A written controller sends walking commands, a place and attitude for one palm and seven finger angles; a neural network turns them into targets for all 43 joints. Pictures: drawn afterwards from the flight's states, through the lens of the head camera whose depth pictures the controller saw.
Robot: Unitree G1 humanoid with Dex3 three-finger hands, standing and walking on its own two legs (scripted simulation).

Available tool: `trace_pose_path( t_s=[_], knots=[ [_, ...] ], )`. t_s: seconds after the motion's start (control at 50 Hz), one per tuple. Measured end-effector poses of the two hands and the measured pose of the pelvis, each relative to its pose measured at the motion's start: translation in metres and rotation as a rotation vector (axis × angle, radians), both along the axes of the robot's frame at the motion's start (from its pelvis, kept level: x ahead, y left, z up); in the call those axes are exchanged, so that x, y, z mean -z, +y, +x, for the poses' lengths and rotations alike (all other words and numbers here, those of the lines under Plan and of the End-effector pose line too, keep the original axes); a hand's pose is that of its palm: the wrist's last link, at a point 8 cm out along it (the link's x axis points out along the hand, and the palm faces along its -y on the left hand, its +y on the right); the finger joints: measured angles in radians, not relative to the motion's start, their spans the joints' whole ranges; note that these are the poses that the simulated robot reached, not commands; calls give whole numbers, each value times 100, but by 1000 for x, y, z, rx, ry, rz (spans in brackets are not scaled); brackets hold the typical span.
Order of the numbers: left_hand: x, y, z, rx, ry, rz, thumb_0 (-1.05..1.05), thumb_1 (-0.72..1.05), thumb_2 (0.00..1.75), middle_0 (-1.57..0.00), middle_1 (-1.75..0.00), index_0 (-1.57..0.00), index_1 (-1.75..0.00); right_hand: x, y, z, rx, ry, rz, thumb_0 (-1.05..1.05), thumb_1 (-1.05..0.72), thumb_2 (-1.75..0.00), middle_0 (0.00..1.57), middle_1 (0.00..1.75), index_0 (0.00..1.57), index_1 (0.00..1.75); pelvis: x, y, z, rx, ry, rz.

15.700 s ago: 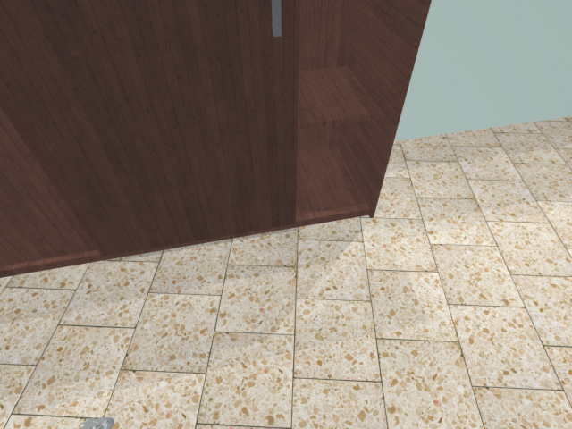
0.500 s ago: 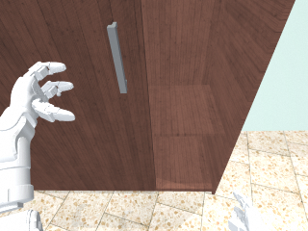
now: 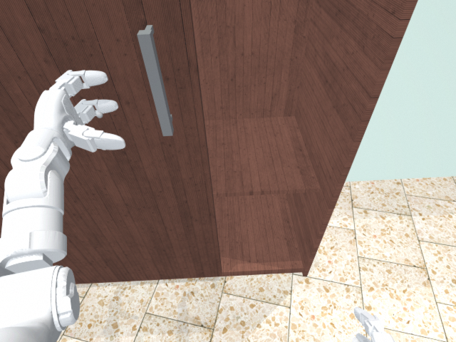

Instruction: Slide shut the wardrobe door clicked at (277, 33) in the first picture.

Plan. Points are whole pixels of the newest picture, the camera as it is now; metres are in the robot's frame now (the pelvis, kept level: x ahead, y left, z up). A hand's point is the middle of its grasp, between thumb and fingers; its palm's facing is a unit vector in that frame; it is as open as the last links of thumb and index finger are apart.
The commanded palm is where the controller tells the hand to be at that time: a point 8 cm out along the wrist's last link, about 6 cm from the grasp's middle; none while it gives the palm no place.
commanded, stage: move the hooked fingers beside the handle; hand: left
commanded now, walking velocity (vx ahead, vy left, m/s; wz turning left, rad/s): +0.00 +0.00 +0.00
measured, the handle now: (159, 84) +0.52 +0.16 +0.22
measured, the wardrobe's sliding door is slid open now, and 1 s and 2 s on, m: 0.37 0.37 0.37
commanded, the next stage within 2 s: feel for the door with the fingertips in 1.26 s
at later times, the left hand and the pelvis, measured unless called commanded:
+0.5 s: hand (120, 98) +0.46 +0.22 +0.22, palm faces +0.12 -0.99 +0.00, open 14.0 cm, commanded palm +0.44 +0.27 +0.22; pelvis +0.01 +0.01 +0.00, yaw -1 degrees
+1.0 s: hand (119, 99) +0.46 +0.21 +0.23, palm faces +0.13 -0.99 +0.00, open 14.0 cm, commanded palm +0.43 +0.26 +0.22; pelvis +0.01 +0.01 +0.00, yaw -1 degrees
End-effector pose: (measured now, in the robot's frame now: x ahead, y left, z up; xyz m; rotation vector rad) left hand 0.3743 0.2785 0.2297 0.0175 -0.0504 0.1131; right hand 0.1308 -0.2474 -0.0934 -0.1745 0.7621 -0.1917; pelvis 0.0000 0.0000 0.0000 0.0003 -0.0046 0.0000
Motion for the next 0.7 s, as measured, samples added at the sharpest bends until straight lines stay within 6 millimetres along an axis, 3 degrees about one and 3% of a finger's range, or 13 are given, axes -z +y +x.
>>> trace_pose_path(
  t_s=[0.14,0.5,0.7],
  knots=[
    [9,3,19,-25,48,-7,-1,-50,30,-31,-120,-31,-120,4,-5,-16,40,47,-4,1,-90,-90,20,30,20,30,0,1,3,11,16,-1],
    [8,-11,62,-10,36,-24,-1,-50,30,-30,-120,-30,-120,11,-10,-44,89,152,-26,1,-90,-90,20,30,20,30,1,6,11,19,55,-5],
    [11,-7,58,-16,31,-26,-1,-50,30,-32,-122,-32,-120,14,-8,-54,106,178,-13,1,-90,-89,20,30,20,30,0,7,12,27,52,-5]
  ],
)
